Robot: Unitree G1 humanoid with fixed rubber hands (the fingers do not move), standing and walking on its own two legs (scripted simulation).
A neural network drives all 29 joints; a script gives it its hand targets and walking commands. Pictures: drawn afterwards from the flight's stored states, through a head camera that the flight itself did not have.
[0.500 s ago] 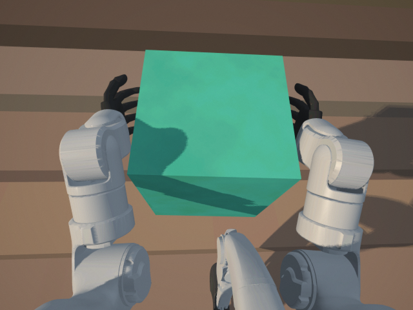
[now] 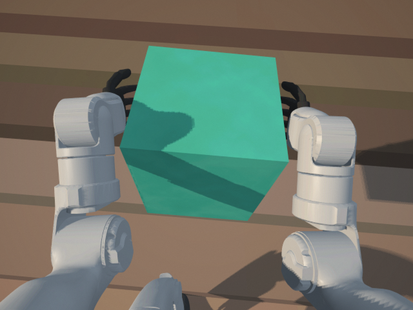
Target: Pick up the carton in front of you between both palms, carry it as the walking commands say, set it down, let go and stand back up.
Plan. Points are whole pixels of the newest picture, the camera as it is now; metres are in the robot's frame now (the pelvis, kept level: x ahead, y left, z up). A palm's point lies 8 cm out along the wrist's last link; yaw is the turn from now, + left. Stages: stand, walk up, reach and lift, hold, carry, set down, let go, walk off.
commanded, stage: carry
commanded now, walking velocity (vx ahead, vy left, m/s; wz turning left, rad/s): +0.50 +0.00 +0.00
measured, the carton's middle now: (204, 144) +0.39 +0.00 +0.10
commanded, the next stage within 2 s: none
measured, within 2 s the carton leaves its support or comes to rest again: neither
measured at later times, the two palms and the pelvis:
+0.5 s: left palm out of the picture +0.62 +0.11 +0.26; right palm out of the picture +0.65 -0.19 +0.26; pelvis +0.25 -0.06 +0.12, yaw -2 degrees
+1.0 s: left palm out of the picture +0.68 +0.11 +0.34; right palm out of the picture +0.67 -0.19 +0.34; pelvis +0.33 -0.04 +0.18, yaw -2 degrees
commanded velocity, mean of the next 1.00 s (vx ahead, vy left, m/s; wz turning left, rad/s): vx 0.03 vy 0.00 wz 0.00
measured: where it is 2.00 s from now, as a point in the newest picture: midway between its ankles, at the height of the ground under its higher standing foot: (215, 259)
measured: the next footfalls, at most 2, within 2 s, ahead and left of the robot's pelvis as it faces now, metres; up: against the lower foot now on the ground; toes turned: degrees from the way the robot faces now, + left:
right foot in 0.38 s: +0.41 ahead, -0.15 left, +0.11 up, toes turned -8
left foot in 0.74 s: +0.38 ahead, +0.02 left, +0.11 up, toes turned +2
